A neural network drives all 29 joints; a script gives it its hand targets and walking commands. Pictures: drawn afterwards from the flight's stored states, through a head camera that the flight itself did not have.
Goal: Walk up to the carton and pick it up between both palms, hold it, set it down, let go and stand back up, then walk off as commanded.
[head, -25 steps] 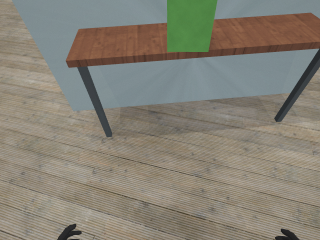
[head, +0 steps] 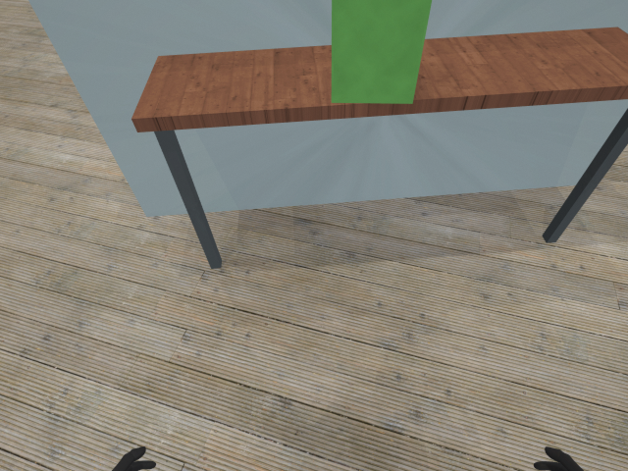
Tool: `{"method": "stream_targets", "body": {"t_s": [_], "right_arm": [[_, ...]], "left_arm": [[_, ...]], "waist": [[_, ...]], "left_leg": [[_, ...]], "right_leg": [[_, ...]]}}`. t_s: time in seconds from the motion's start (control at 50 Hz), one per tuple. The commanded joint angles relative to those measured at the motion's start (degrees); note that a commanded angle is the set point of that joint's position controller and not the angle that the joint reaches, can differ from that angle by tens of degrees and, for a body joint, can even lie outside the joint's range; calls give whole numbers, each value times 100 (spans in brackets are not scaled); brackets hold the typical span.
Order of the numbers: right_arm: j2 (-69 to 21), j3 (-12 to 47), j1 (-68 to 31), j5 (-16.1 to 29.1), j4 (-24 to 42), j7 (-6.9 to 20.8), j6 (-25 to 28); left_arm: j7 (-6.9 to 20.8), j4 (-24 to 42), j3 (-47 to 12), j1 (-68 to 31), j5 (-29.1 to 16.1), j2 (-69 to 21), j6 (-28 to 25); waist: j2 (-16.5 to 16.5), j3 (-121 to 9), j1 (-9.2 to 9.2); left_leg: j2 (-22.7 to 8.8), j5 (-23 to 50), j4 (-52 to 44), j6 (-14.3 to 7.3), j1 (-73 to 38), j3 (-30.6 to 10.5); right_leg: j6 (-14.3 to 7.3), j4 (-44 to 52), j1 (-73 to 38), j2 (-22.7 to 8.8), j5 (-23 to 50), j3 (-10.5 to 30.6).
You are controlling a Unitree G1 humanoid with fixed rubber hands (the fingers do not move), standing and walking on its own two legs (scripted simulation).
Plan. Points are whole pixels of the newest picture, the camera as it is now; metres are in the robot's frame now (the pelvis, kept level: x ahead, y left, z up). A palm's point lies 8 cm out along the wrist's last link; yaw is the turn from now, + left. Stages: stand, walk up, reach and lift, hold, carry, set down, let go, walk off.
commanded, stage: stand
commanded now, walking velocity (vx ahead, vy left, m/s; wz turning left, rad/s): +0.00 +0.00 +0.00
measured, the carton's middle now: (375, 36) +1.05 -0.11 +0.06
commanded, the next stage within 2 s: walk up in 0.24 s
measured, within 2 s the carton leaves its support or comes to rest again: neither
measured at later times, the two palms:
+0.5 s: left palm out of the picture +0.09 +0.31 -0.11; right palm out of the picture +0.09 -0.31 -0.10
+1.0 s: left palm (151, 465) +0.14 +0.25 -0.10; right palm out of the picture +0.20 -0.40 -0.09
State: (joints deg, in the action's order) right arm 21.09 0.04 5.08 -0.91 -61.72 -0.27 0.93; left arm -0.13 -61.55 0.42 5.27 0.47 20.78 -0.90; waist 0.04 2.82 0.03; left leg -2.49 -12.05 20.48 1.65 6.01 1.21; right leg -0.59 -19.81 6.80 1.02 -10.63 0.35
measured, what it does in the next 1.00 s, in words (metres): walks ahead: right foot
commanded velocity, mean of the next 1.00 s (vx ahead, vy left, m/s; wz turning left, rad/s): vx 0.00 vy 0.00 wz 0.00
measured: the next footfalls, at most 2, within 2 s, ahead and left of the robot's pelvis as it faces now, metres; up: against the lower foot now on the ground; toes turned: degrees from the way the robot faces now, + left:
right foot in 0.70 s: +0.15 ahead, -0.19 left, +0.00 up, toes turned -3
left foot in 1.06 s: +0.27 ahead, +0.04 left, +0.00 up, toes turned +3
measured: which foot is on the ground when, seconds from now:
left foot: down 0.00-0.72, up 0.74-1.00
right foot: down 0.00-0.46, up 0.48-0.68, down 0.70-1.00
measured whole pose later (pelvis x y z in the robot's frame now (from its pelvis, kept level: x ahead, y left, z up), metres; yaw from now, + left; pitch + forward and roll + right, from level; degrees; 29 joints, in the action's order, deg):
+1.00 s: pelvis +0.11 -0.08 -0.02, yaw +0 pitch -5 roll -2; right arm 25.6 -3.8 17.1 -1.1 -45.9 3.4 2.8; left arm 3.4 -45.0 5.0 20.4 1.5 25.0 -2.9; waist 1.7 3.1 3.3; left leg -2.4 -20.6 44.2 -1.5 23.5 1.2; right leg -2.0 -30.0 8.5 1.1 -16.8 -3.8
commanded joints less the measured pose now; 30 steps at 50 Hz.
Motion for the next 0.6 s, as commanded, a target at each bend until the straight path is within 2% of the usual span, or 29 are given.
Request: {"method": "stream_targets", "body": {"t_s": [0.0,0.02,0.06,0.08,0.1,0.12,0.14,0.16,0.18,0.2,0.22,0.24,0.26,0.28,0.3,0.32,0.34,0.36,0.38,0.4,0.42,0.44,0.46,0.48,0.5,0.52,0.54,0.56,0.58], "right_arm": [[1001,-262,-238,20,263,-48,112],[893,-130,-337,-15,285,-26,81],[1015,-244,-315,-3,342,-66,101],[1208,-275,-177,21,243,-67,101],[1001,-199,-6,11,219,-33,92],[1033,-183,-116,25,240,-35,53],[1026,-264,-38,44,233,-63,58],[943,-188,-178,54,284,-34,89],[1059,-235,-224,67,275,-42,52],[984,-193,-117,87,299,-41,31],[942,-172,-275,0,335,-25,23],[1078,-226,-336,48,408,17,103],[1014,-148,-376,-13,319,-7,99],[1046,-231,-225,41,355,24,105],[1141,-266,-238,-19,316,27,153],[1089,-215,-283,-31,284,0,129],[916,-176,-222,2,319,-21,131],[1177,-260,-293,-46,288,-71,113],[1229,-256,-349,-15,357,-61,129],[1122,-263,-349,32,323,-63,136],[1788,-605,536,10,471,29,218],[1929,-686,1000,-72,378,63,260],[2021,-872,1211,-111,487,43,328],[1884,-831,1197,-95,588,6,386],[1872,-915,922,-63,889,11,426],[1855,-953,685,-44,1016,17,455],[1885,-955,464,-115,1264,19,458],[1935,-878,669,-98,1362,69,420],[1912,-868,730,-104,1373,121,432]], "left_arm": [[-13,314,191,-365,1,1093,-75],[-25,328,195,-187,5,1052,-95],[-24,295,246,-366,43,1106,-120],[-47,301,229,-238,32,1170,-105],[-63,271,284,-255,13,1201,-54],[-66,234,252,-271,-51,1114,-69],[-73,254,198,-229,5,980,-69],[-53,235,265,-197,-35,1242,-69],[-28,214,234,-353,41,1132,-78],[3,320,223,-218,46,995,-59],[-4,240,251,-326,36,1150,-98],[12,363,159,-412,20,858,-98],[14,363,171,-325,66,942,-71],[3,337,175,-287,47,1006,-42],[-16,231,195,-222,-47,1087,-51],[-17,190,227,-127,-27,1110,-34],[-19,268,273,-225,24,1177,-40],[-27,221,292,-46,11,1351,-16],[-66,245,219,-155,31,982,-20],[-29,232,186,-193,60,1019,-63],[187,737,456,-34,135,1441,-32],[273,957,479,-200,160,1209,13],[332,1179,523,-406,158,1269,28],[353,1260,552,-512,213,1265,4],[382,1425,581,-327,192,1324,-11],[413,1423,652,-162,164,1424,-44],[487,1356,629,38,131,1362,-53],[540,1466,642,50,95,1347,-42],[580,1442,610,22,107,1235,-40]], "waist": [[-208,-562,-56],[93,-658,121],[-111,-321,-13],[-40,-98,74],[-14,-420,-31],[262,-472,13],[335,-31,-52],[-30,-131,46],[-197,-293,-29],[-10,-426,-21],[-137,-385,15],[9,-429,27],[-117,-266,106],[289,-282,35],[201,-472,45],[519,-573,163],[289,-600,49],[40,-360,148],[9,-177,161],[-272,-231,78],[-241,-599,-67],[570,-217,-369],[1032,96,-575],[217,402,-448],[385,155,-210],[363,31,-16],[611,7,80],[602,36,-70],[936,287,-64]], "left_leg": [[-529,1001,-267,-296,-311,-450],[-596,1205,-334,-381,-190,-449],[-564,985,-402,-373,-33,-525],[-561,924,-427,-348,-109,-532],[-594,874,-432,-336,-171,-452],[-545,818,-384,-265,-308,-433],[-586,718,-368,-357,-101,-473],[-612,557,-343,-325,53,-423],[-558,475,-435,-309,-217,-417],[-531,837,-396,-303,-152,-493],[-596,866,-428,-365,-143,-548],[-616,847,-407,-350,-112,-596],[-560,876,-460,-289,2,-505],[-479,805,-439,-252,-93,-422],[-539,690,-428,-281,-130,-471],[-501,773,-461,-289,-73,-445],[-556,1023,-385,-328,-114,-500],[-582,1100,-447,-368,-22,-549],[-555,914,-520,-375,69,-530],[-614,736,-436,-386,-61,-616],[-476,-1928,-369,-748,-384,-876],[-1031,-3152,-809,-1047,-646,-1616],[-1988,-3139,-1354,-1441,-1063,-2634],[-2096,-2206,-1165,-1591,-829,-2577],[-2036,-1695,-1104,-1640,-878,-2272],[-1848,-1830,-1041,-1470,-545,-2017],[-1656,-1718,-1007,-1445,-354,-1576],[-1562,-1456,-846,-1457,-26,-1226],[-1338,-1513,-798,-1414,177,-1027]], "right_leg": [[-156,336,-70,-794,1217,509],[-147,209,-240,-804,1231,588],[-143,357,-67,-838,1047,547],[-124,460,62,-804,998,612],[-105,390,-118,-793,906,653],[-89,402,73,-770,612,673],[-210,490,275,-789,660,724],[-141,671,56,-804,760,693],[-171,455,76,-812,696,665],[-66,415,-82,-713,692,556],[-87,377,-56,-726,907,576],[-86,400,-4,-788,824,557],[-47,378,5,-754,723,460],[-48,423,160,-788,815,570],[-112,440,13,-837,668,682],[-176,400,-197,-881,775,639],[-202,337,-252,-891,815,663],[-208,405,-160,-871,1020,597],[-173,307,-44,-866,757,518],[-205,458,167,-783,615,544],[-336,-486,549,-299,-1745,284],[-330,-1320,1865,-146,-2284,-34],[-115,-2612,2985,-244,-1780,75],[-226,-3032,3312,-508,-1510,618],[-139,-3115,3129,-680,-1366,675],[-76,-2964,2829,-817,-1203,756],[-38,-2594,2471,-800,-1326,561],[-15,-2275,2201,-618,-1532,350],[24,-2095,2053,-589,-1330,77]]}}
